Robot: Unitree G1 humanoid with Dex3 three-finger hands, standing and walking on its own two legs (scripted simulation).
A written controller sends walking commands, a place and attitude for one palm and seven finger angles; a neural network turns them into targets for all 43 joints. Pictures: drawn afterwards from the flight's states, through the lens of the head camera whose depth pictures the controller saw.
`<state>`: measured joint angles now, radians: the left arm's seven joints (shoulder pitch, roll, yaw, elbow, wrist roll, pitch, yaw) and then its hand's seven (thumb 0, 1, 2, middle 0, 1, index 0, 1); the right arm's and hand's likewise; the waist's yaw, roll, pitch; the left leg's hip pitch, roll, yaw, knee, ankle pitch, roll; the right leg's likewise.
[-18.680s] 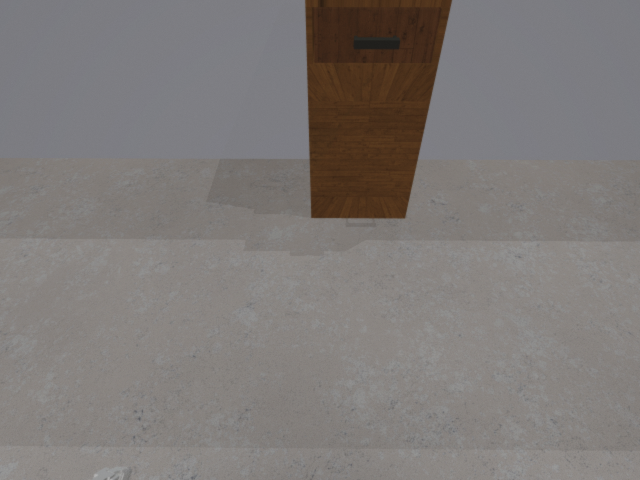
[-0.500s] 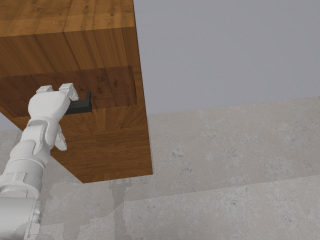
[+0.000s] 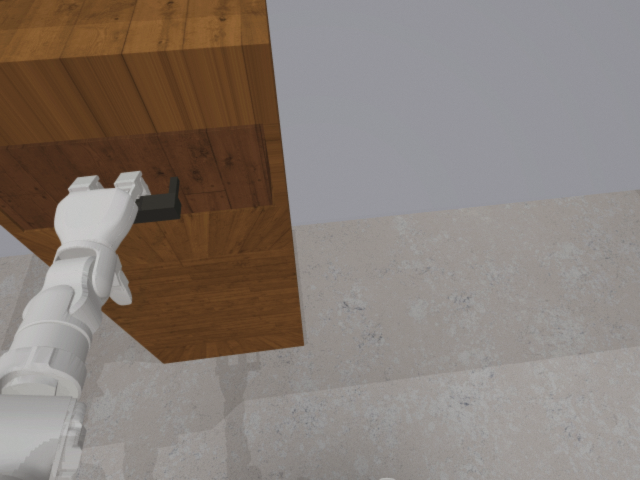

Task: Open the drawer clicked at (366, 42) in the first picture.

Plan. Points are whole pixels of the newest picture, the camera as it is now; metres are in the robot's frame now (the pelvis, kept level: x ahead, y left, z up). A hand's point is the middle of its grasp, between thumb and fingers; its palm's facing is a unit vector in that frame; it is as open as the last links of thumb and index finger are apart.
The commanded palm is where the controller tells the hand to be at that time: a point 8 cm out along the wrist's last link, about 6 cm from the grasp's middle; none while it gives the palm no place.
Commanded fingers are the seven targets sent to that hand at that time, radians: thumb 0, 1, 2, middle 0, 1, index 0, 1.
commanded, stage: lower the fingers behind the handle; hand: left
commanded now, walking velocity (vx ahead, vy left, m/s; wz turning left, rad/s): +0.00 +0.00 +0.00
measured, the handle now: (128, 199) +0.47 +0.28 +0.05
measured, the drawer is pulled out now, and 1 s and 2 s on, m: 0.00 0.00 0.04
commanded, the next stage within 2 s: close the thumb around the handle in 0.26 s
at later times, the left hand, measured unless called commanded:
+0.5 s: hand (117, 241) +0.41 +0.29 +0.03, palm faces -0.04 -0.02 -1.00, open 13.4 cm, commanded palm +0.39 +0.29 +0.08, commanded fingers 0.00 -0.05 0.49 -0.33 -1.25 -0.33 -1.25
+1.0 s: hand (115, 239) +0.41 +0.29 +0.03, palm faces -0.05 -0.02 -1.00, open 6.0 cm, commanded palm +0.39 +0.29 +0.08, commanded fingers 0.00 0.90 0.90 -0.40 -1.35 -0.40 -1.35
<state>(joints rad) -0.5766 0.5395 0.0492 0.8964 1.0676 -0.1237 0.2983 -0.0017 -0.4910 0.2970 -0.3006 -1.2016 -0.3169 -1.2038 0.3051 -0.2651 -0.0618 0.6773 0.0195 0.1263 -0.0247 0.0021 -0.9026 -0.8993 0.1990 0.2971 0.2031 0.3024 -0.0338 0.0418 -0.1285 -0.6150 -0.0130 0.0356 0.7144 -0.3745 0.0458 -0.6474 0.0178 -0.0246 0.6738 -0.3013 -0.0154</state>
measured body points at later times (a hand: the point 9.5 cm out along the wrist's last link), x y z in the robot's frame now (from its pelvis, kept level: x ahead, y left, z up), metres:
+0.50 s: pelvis +0.00 +0.00 +0.00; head +0.07 -0.01 +0.45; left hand +0.41 +0.29 +0.08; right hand +0.06 -0.27 -0.13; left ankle -0.03 +0.09 -0.71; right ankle +0.01 -0.11 -0.71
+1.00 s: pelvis +0.00 +0.00 +0.00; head +0.07 -0.01 +0.44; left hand +0.41 +0.29 +0.08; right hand +0.06 -0.27 -0.13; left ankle -0.03 +0.09 -0.71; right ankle +0.01 -0.11 -0.71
